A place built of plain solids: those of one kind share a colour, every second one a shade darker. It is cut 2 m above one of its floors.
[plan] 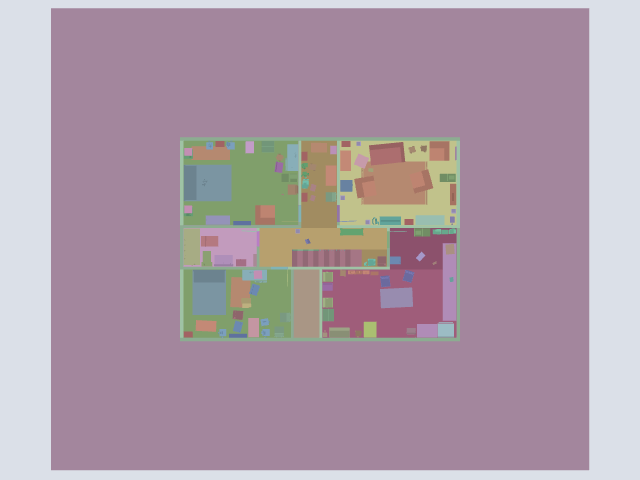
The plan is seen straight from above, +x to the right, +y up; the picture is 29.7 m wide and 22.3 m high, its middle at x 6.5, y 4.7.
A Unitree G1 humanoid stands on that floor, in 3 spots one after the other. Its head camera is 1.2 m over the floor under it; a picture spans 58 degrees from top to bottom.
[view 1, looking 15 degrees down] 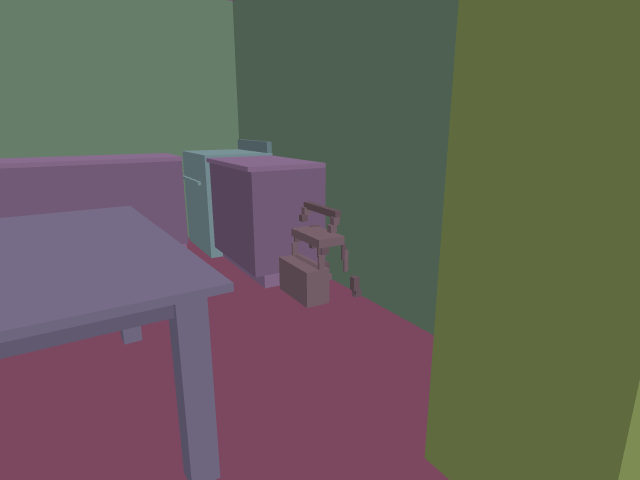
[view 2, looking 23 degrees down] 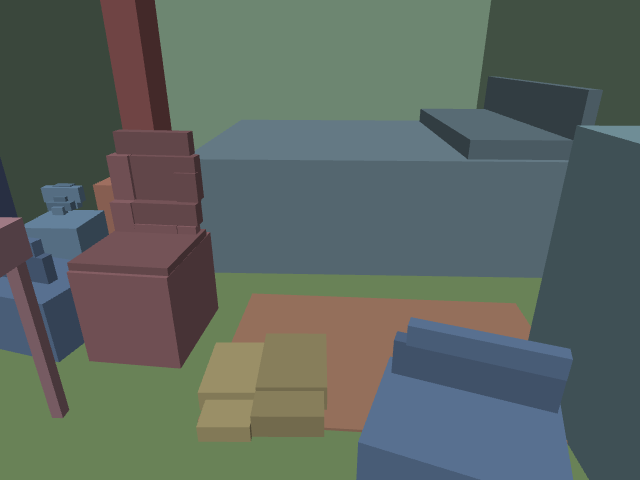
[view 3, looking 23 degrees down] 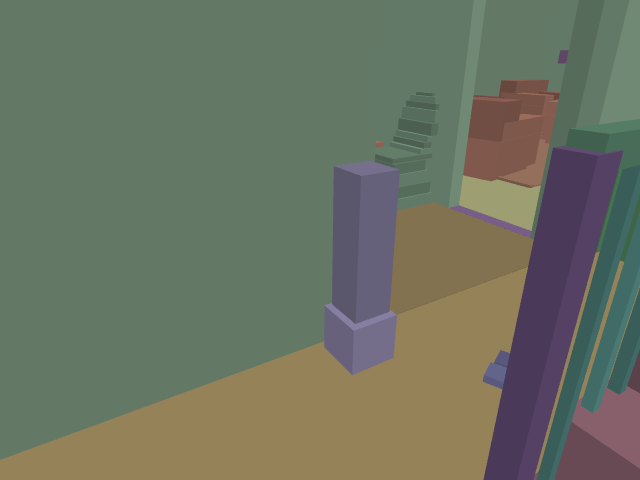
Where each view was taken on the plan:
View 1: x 8.18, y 1.93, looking -31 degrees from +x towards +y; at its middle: step_stool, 2.86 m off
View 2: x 4.38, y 2.02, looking -178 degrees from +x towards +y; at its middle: double_bed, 2.50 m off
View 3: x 4.52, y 3.86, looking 59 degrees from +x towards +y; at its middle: wall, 1.78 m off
